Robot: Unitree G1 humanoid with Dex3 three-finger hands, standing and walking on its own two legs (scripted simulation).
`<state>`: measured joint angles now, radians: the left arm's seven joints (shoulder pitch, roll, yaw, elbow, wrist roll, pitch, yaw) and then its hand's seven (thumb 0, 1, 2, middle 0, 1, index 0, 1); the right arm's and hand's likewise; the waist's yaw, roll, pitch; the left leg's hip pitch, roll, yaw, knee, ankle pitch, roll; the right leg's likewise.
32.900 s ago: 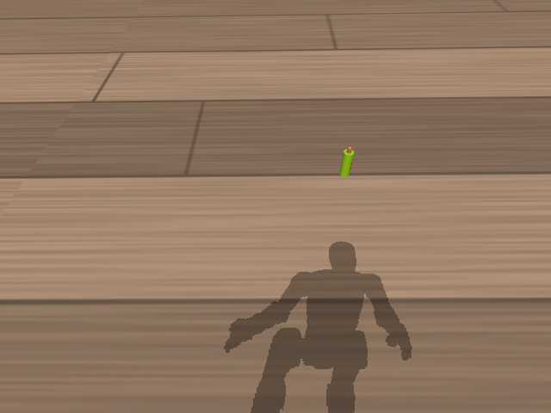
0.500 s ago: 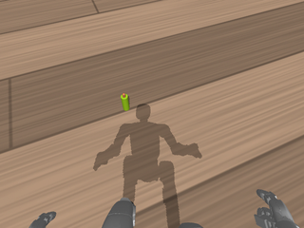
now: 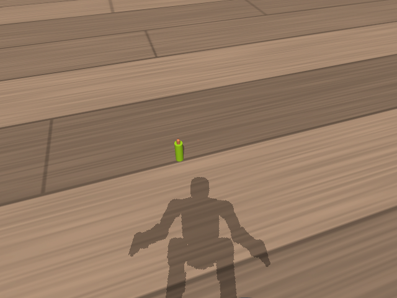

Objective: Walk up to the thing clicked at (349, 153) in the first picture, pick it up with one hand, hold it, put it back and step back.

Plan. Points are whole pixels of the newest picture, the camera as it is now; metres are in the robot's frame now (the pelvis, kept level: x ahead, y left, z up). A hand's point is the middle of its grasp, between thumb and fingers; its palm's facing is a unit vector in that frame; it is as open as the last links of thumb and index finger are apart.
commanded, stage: step back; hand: left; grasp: from the side
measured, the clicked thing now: (178, 149) +1.05 +0.17 -0.67
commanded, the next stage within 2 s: stand in 0.74 s
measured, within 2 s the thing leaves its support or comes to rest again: neither
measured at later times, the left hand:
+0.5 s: hand out of the picture +0.06 +0.30 -0.15, palm faces +0.05 -0.92 -0.39, open 7.4 cm
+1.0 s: hand (91, 279) +0.18 +0.27 -0.14, palm faces -0.01 -0.94 -0.34, open 7.4 cm
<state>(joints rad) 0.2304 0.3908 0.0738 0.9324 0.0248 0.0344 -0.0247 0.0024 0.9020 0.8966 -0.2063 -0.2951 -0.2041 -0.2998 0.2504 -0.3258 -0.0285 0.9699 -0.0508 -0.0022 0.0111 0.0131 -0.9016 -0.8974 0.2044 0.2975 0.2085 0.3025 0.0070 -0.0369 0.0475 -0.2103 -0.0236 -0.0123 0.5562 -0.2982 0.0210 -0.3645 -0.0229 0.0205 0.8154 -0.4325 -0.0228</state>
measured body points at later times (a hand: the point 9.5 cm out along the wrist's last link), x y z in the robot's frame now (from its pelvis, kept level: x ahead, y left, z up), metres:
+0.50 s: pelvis +0.03 +0.02 +0.00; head +0.06 +0.02 +0.45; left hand +0.05 +0.34 -0.13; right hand +0.11 -0.29 -0.13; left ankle +0.05 +0.15 -0.73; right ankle +0.02 -0.12 -0.72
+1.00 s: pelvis +0.06 +0.02 +0.01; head +0.08 +0.02 +0.46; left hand +0.18 +0.32 -0.11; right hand +0.16 -0.28 -0.12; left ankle +0.05 +0.16 -0.73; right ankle +0.05 -0.11 -0.73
